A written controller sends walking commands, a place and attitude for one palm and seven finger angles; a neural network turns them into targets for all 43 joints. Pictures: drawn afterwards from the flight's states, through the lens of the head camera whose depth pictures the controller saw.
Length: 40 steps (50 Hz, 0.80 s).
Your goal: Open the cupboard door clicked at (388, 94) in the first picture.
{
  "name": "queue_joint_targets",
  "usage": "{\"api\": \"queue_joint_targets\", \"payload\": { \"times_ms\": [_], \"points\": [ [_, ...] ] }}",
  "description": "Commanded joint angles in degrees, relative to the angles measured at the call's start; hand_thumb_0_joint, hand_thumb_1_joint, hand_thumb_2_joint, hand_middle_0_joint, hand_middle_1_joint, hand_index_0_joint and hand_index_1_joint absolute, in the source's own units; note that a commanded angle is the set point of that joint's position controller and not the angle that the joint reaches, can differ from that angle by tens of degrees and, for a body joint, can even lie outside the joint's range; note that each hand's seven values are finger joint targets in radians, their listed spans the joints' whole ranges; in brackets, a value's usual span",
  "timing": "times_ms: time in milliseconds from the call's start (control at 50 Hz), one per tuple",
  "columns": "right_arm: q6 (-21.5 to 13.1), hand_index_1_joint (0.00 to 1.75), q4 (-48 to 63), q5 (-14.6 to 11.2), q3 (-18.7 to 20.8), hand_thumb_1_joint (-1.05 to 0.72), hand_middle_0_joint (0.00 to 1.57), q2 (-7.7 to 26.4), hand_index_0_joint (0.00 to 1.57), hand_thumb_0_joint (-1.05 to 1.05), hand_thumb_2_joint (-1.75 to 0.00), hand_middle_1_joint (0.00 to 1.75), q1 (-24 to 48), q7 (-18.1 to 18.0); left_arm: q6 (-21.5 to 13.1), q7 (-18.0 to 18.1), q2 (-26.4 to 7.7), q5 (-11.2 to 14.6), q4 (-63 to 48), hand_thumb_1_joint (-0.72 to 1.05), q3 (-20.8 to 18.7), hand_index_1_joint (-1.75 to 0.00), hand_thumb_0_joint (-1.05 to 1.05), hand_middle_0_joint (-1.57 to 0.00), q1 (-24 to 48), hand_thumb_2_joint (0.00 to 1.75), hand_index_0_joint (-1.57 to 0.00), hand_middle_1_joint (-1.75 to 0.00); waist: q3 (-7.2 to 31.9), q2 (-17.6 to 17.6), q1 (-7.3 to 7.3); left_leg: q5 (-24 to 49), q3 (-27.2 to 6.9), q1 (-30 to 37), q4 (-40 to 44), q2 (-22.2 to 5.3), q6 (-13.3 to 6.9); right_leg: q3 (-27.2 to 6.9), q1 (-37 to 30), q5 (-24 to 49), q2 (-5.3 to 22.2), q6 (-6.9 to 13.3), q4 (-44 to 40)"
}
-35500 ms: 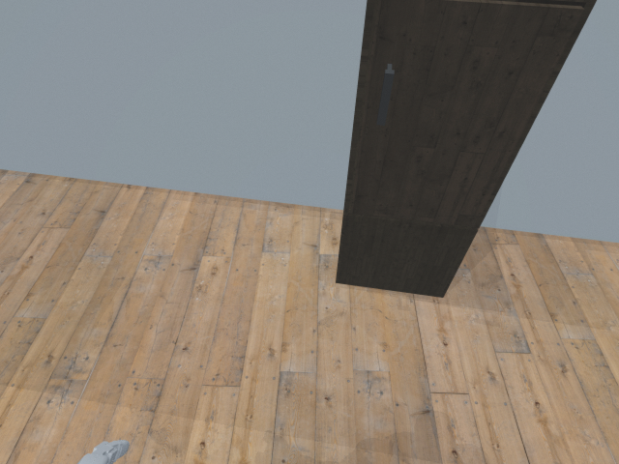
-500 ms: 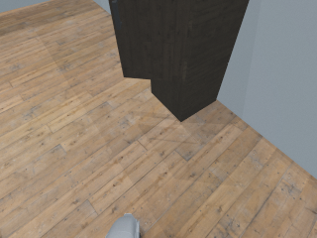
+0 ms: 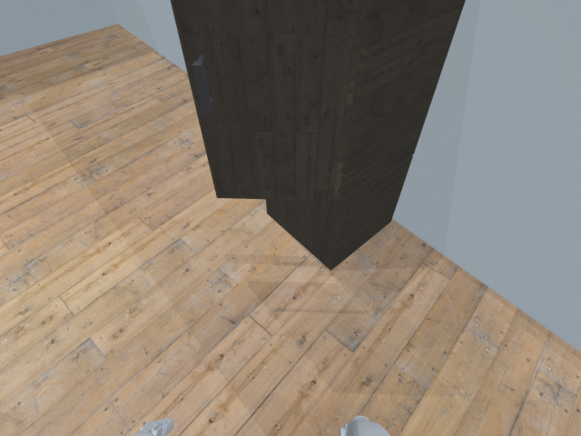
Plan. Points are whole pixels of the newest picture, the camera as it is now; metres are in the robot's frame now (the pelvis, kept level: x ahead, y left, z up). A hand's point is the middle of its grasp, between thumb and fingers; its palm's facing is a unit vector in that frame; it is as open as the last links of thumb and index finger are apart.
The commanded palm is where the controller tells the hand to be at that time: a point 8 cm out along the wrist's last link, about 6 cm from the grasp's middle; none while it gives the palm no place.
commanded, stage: take the last steps up to it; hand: left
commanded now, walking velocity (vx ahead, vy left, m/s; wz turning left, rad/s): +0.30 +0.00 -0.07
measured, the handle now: (204, 85) +0.82 +0.23 +0.05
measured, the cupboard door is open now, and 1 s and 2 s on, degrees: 46 46 46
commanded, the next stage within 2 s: come to a stop and stand still in 0.42 s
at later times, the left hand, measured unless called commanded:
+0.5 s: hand (187, 425) +0.18 +0.18 -0.19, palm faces +0.06 -0.98 -0.17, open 7.3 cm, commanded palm none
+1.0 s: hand (203, 343) +0.30 +0.18 -0.17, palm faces -0.01 -0.96 -0.28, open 7.4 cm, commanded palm none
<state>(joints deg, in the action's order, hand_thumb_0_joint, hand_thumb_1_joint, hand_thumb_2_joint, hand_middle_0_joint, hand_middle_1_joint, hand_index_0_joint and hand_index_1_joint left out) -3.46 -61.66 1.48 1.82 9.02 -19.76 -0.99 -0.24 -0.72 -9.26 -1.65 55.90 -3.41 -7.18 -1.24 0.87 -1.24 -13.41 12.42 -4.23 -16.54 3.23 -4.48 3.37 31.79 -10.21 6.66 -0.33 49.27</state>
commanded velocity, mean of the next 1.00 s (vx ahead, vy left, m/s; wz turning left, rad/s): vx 0.01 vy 0.00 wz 0.00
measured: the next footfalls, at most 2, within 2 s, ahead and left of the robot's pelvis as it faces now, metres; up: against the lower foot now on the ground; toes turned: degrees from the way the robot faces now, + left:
right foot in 0.16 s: +0.15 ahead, -0.14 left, +0.00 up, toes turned -9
left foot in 0.50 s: +0.31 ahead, +0.11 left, +0.00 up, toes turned +7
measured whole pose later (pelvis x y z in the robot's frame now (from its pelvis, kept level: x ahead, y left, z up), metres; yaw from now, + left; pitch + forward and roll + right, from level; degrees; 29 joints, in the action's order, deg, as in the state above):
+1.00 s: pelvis +0.23 -0.02 -0.01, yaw -2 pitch +0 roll +0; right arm 4.0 -59.2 0.3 4.1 12.3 -8.8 -1.8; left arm 0.9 1.7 -11.0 -1.6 56.9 -2.7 -10.3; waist -4.9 -2.1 -0.4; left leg -27.7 2.9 -23.0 -49.2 -1.6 1.0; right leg 4.1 15.6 -17.4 1.6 1.2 32.6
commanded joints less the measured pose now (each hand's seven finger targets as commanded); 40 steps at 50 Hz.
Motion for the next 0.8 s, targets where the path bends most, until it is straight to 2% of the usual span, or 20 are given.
{"api": "queue_joint_targets", "payload": {
  "times_ms": [0,60,100,120,140,160,180,200,260,300,380,440,460,480,500,540,600,660,680,780],
  "points": [
    [-0.89,0.30,0.03,0.54,1.21,-0.90,0.20,6.94,0.20,0.00,-0.90,0.30,-6.23,-0.10,-1.02,-0.28,-2.08,0.15,-4.24,0.90,0.30,-0.30,0.00,-0.20,3.01,0.90,-0.20,-0.30,-3.92,-2.62,-0.71,18.16,-11.19,2.78,5.13,-19.86,-5.39,0.85,0.41,-1.88,-0.50,0.95,-8.62],
    [-0.42,0.30,-1.26,0.70,1.05,-0.90,0.20,7.06,0.20,0.00,-0.90,0.30,-7.61,-0.14,-1.32,-0.26,-2.43,0.15,-4.33,0.90,0.32,-0.30,0.00,-0.20,2.81,0.90,-0.20,-0.30,-3.73,-4.21,-0.68,20.11,-9.59,2.29,0.96,-19.07,-3.97,3.06,-5.83,-3.74,-2.60,1.86,-13.51],
    [-0.28,0.30,-1.60,0.22,0.87,-0.90,0.20,6.90,0.20,0.00,-0.90,0.30,-6.76,-0.08,-2.17,-0.16,-4.08,0.05,-1.66,0.90,-0.30,-0.30,0.00,-0.20,-5.47,0.90,-0.20,-0.30,0.49,-2.12,3.23,25.57,-6.50,-0.95,-10.18,-15.53,-1.17,4.37,-20.09,0.40,-4.82,3.33,-20.51],
    [-0.58,0.30,-0.84,-0.50,0.82,-0.90,0.20,6.17,0.20,0.00,-0.90,0.30,-5.14,0.16,-2.81,0.25,-7.16,-0.07,1.03,0.90,-1.26,-0.30,0.00,-0.20,-13.67,0.90,-0.20,-0.30,5.22,1.65,6.75,22.32,-3.93,-10.15,-20.99,-12.15,0.98,-2.86,-34.54,4.68,0.21,6.02,-20.80],
    [-0.87,0.30,0.62,-1.10,0.75,-0.90,0.20,4.16,0.20,0.00,-0.90,0.30,-5.19,0.55,-3.26,0.81,-12.69,0.02,3.70,0.90,-2.71,-0.30,0.00,-0.20,-21.88,0.90,-0.20,-0.30,10.22,12.95,8.59,-0.36,-0.05,-25.01,-36.19,-4.92,3.98,-21.75,-48.59,12.64,14.08,12.32,-25.13],
    [-0.50,0.30,1.61,-1.23,0.87,-0.90,0.20,5.51,0.20,0.00,-0.90,0.30,-2.25,0.55,-3.31,1.14,-14.24,1.03,4.44,0.90,-2.69,-0.30,0.00,-0.20,-23.56,0.90,-0.20,-0.30,9.35,11.89,9.08,-21.34,-5.21,-30.11,-49.79,-3.64,4.52,-28.32,-46.87,17.42,20.39,17.20,-30.33],
    [-0.08,0.30,2.27,-1.21,1.28,-0.90,0.20,5.84,0.20,0.00,-0.90,0.30,0.94,0.46,-3.28,1.84,-11.63,0.94,3.61,0.90,-2.57,-0.30,0.00,-0.20,-19.57,0.90,-0.20,-0.30,5.97,7.85,7.88,-18.18,-10.94,-32.03,-52.94,-6.50,4.09,-25.36,-41.58,14.18,18.62,16.58,-31.26],
    [0.24,0.30,2.46,-0.90,1.38,-0.90,0.20,4.08,0.20,0.00,-0.90,0.30,3.02,0.63,-3.25,2.10,-9.69,0.92,2.56,0.90,-1.80,-0.30,0.00,-0.20,-15.09,0.90,-0.20,-0.30,0.65,4.83,6.45,-13.86,-12.08,-33.03,-51.84,-8.50,4.33,-19.79,-34.80,14.34,16.64,14.23,-32.54],
    [1.64,0.30,1.40,-0.41,0.73,-0.90,0.20,0.61,0.20,0.00,-0.90,0.30,0.59,0.92,-3.94,1.85,-5.26,0.71,2.34,0.90,-0.36,-0.30,0.00,-0.20,-10.30,0.90,-0.20,-0.30,-0.94,5.87,1.52,-8.13,-10.63,-26.09,-42.68,-9.71,5.99,-7.02,-24.60,17.18,11.23,9.90,-35.31],
    [2.02,0.30,0.97,-0.31,0.85,-0.90,0.20,-0.86,0.20,0.00,-0.90,0.30,-1.17,1.30,-4.20,1.81,-4.66,0.14,2.05,0.90,-0.89,-0.30,0.00,-0.20,-9.54,0.90,-0.20,-0.30,-0.46,6.60,0.25,-6.13,-8.89,-21.32,-33.62,-9.45,6.50,-2.77,-21.37,14.92,9.65,9.33,-35.33],
    [1.36,0.30,1.91,-0.21,0.79,-0.90,0.20,-0.52,0.20,0.00,-0.90,0.30,1.86,1.96,-3.96,1.23,-6.99,0.26,3.66,0.90,-0.89,-0.30,0.00,-0.20,-9.99,0.90,-0.20,-0.30,-0.86,7.04,1.07,-0.74,-5.79,-15.18,-20.46,-6.27,6.34,-2.51,-19.80,6.68,7.97,8.11,-33.72],
    [0.51,0.30,0.04,0.04,1.41,-0.90,0.20,3.44,0.20,0.00,-0.90,0.30,-3.11,1.58,-2.97,1.00,-7.15,0.75,3.82,0.90,-0.77,-0.30,0.00,-0.20,-8.67,0.90,-0.20,-0.30,0.15,1.26,-1.93,4.28,-5.16,-0.83,-11.08,-5.01,6.21,-0.53,-12.63,-2.80,4.89,5.39,-25.97],
    [0.17,0.30,-0.57,0.35,2.33,-0.90,0.20,7.56,0.20,0.00,-0.90,0.30,-7.14,1.16,-2.63,0.82,-5.51,0.80,3.47,0.90,-0.44,-0.30,0.00,-0.20,-9.50,0.90,-0.20,-0.30,2.54,-7.09,-3.52,4.71,-13.84,4.58,-8.43,-11.37,3.55,2.15,-8.10,-7.96,0.75,3.46,-15.66],
    [0.39,0.30,-0.40,0.89,3.68,-0.90,0.20,13.24,0.20,0.00,-0.90,0.30,-10.71,0.56,-2.46,0.74,-2.89,1.05,2.45,0.90,0.11,-0.30,0.00,-0.20,-10.40,0.90,-0.20,-0.30,3.66,-19.82,-4.56,2.09,-29.36,7.14,-1.86,-23.20,-2.26,6.71,-0.97,-22.24,-5.38,1.07,-1.05],
    [1.00,0.30,0.22,0.88,3.41,-0.90,0.20,13.74,0.20,0.00,-0.90,0.30,-11.06,-0.05,-2.37,0.96,-3.41,0.86,0.87,0.90,0.35,-0.30,0.00,-0.20,-7.70,0.90,-0.20,-0.30,2.56,-15.21,-5.00,2.57,-34.46,3.90,1.96,-27.46,-6.73,1.77,0.66,-25.46,-5.10,1.62,9.35],
    [0.82,0.30,2.44,0.53,1.47,-0.90,0.20,9.03,0.20,0.00,-0.90,0.30,-1.61,-0.91,-1.69,1.41,-2.69,0.67,2.82,0.90,0.75,-0.30,0.00,-0.20,-7.62,0.90,-0.20,-0.30,-1.24,-10.05,-1.12,16.71,-27.40,-7.12,1.72,-24.29,-5.81,-3.04,-2.95,-19.14,-0.79,1.06,11.72],
    [0.75,0.30,3.54,-0.01,0.02,-0.90,0.20,7.27,0.20,0.00,-0.90,0.30,6.29,-1.82,0.07,1.70,-1.69,1.18,5.76,0.90,1.33,-0.30,0.00,-0.20,-12.83,0.90,-0.20,-0.30,0.18,-7.27,2.71,35.73,-16.00,-10.43,-0.62,-20.58,-3.74,-2.81,-12.80,-14.59,-0.89,-0.97,1.13],
    [2.31,0.30,3.25,-0.44,1.42,-0.90,0.20,9.58,0.20,0.00,-0.90,0.30,6.25,-2.21,1.73,2.19,-3.96,0.96,4.63,0.90,0.61,-0.30,0.00,-0.20,-12.55,0.90,-0.20,-0.30,4.79,-7.38,1.61,38.57,-15.22,-5.02,-3.34,-21.94,-4.76,-1.18,-13.45,-14.55,-2.45,-1.09,-3.40],
    [2.80,0.30,3.21,-0.40,1.98,-0.90,0.20,10.11,0.20,0.00,-0.90,0.30,5.48,-2.37,2.03,2.20,-4.76,0.73,3.59,0.90,0.38,-0.30,0.00,-0.20,-11.46,0.90,-0.20,-0.30,4.37,-5.74,0.98,39.39,-16.32,-5.14,-4.08,-22.90,-5.43,-1.09,-13.18,-15.19,-2.97,-0.71,-4.09],
    [4.28,0.30,4.07,0.05,3.52,-0.90,0.20,12.08,0.20,0.00,-0.90,0.30,7.03,-2.44,2.85,2.10,-4.70,0.47,0.39,0.90,-0.59,-0.30,0.00,-0.20,-9.64,0.90,-0.20,-0.30,4.38,-9.86,0.92,40.22,-16.59,-4.29,-6.66,-23.71,-5.57,-1.41,-12.09,-14.43,-4.16,0.27,-5.22]
  ]
}}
